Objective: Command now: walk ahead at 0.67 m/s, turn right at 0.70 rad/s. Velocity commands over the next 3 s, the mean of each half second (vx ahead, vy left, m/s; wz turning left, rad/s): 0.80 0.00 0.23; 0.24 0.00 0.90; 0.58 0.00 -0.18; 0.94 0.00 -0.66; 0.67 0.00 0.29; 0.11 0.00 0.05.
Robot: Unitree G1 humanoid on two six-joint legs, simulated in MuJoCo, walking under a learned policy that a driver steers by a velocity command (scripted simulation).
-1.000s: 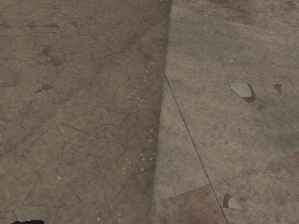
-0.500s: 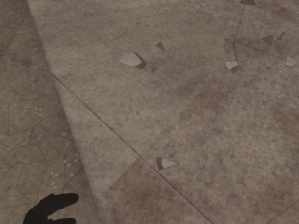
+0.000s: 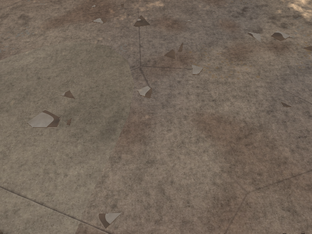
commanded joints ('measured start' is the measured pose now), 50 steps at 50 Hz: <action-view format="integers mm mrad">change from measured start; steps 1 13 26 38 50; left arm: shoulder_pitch -6 -252 -417 -338 -213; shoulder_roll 213 131 155 133 136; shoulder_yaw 75 18 19 49 54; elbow -53 -120 -171 -15 -17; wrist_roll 35 64 -69 -7 -3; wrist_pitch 39 -58 -126 -64 -27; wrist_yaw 11 -22 -1 41 2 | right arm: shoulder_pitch -114 283 344 184 179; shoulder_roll -37 -119 -152 -50 -422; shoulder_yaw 2 -40 -52 -35 -138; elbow -82 59 130 -86 -160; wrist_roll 12 19 113 51 33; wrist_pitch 33 -46 -6 86 97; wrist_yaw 21 22 -45 -40 -19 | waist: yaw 48 -90 -9 -72 -43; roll -196 54 105 -121 428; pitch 71 91 -4 58 -109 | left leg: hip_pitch -8 584 409 -50 762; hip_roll -31 198 85 137 316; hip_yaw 134 -438 -322 49 -439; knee -260 -775 -516 150 -484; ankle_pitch -96 -255 863 -2 826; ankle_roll -42 277 166 -22 457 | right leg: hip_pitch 52 -538 121 125 -376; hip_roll -112 -132 4 -399 -86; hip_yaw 237 -125 -164 -170 -405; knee -300 547 -137 -305 704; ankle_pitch -291 80 309 656 -374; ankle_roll -156 81 112 -104 196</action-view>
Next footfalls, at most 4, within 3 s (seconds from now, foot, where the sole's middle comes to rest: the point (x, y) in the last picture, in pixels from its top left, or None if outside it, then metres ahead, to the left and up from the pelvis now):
0.14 left None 0.13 0.12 -0.77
0.56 right None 0.51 -0.06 -0.77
0.98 left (121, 232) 0.52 0.23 -0.77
1.52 right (154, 176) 0.79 0.09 -0.77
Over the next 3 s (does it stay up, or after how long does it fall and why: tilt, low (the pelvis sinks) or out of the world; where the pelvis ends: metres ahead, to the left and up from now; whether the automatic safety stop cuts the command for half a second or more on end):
stays up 1.61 0.33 0.00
